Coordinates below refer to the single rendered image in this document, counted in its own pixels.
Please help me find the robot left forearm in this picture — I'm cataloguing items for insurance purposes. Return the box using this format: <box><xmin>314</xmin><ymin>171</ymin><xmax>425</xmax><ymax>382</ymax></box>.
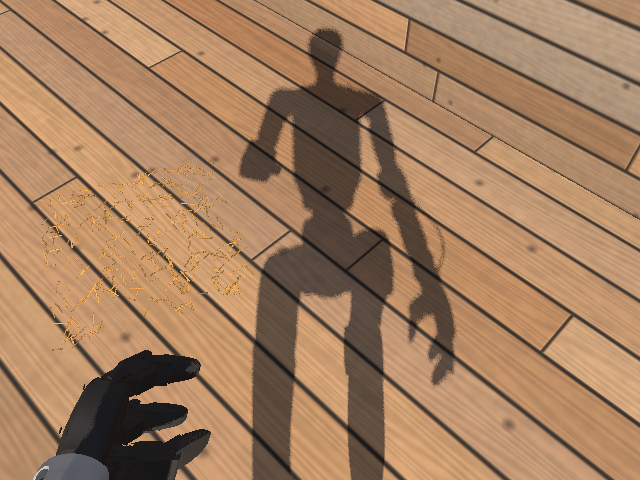
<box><xmin>33</xmin><ymin>453</ymin><xmax>109</xmax><ymax>480</ymax></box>

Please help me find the left robot hand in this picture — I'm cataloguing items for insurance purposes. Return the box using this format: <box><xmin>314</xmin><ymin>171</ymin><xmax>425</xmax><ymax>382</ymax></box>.
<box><xmin>56</xmin><ymin>350</ymin><xmax>211</xmax><ymax>480</ymax></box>

